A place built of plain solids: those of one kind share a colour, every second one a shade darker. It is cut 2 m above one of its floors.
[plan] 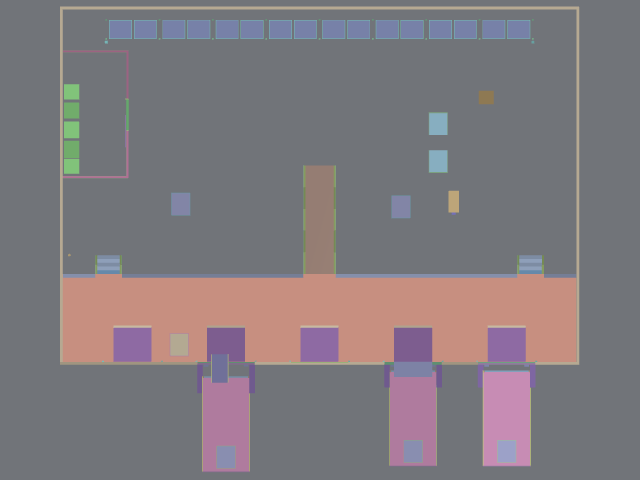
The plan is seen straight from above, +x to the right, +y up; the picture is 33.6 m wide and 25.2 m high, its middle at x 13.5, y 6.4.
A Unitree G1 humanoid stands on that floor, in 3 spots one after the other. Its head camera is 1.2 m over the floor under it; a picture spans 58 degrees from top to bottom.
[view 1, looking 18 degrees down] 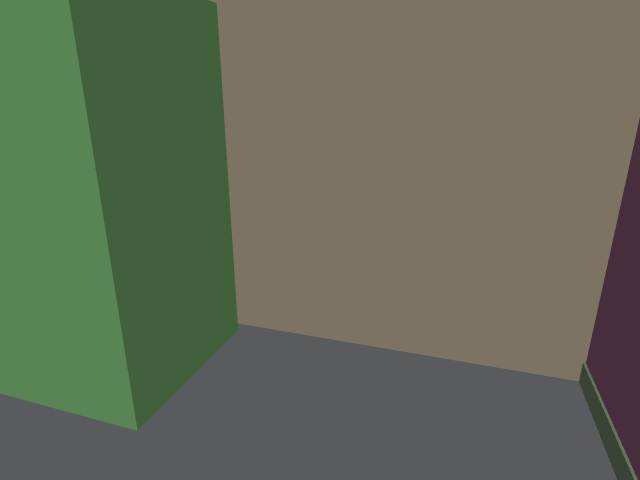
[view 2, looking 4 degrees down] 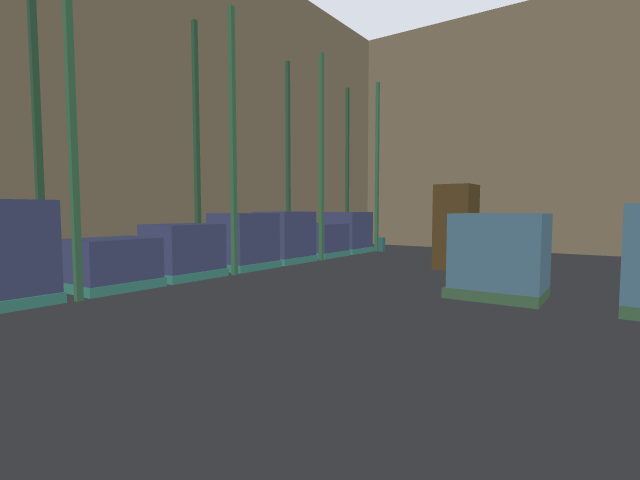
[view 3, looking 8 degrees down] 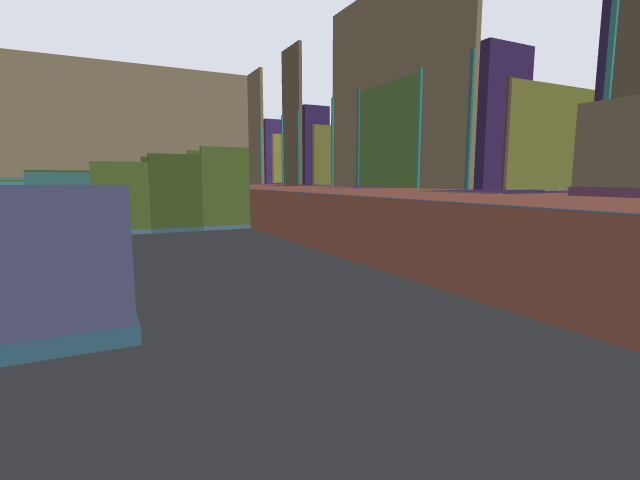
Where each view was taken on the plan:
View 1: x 1.92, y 15.65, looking -162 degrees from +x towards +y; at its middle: wall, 2.13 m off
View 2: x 13.48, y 11.11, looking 35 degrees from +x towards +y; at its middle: rack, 10.23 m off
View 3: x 2.40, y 7.90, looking -27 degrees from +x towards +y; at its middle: south_deck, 7.32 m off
